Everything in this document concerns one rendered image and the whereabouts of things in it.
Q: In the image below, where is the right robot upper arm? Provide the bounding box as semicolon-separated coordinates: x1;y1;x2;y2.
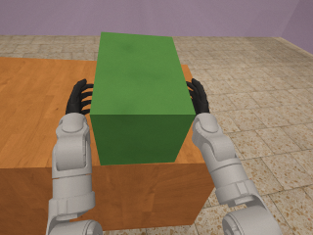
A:
222;205;282;235

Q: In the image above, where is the left robot hand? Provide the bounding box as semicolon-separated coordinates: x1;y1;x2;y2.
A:
65;78;94;116

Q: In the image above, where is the right robot hand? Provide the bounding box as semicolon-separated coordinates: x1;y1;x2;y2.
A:
186;78;210;116

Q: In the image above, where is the left robot forearm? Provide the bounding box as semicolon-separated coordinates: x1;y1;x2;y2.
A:
46;113;96;235

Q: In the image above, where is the right robot forearm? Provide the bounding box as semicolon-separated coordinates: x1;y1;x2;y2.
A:
192;113;283;235

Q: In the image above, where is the carton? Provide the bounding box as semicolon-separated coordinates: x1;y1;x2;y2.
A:
89;31;196;165

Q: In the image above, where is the pedestal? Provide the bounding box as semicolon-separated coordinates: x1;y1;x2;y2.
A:
0;57;215;235

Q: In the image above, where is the left robot upper arm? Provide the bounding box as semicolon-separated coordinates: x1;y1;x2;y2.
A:
49;219;104;235

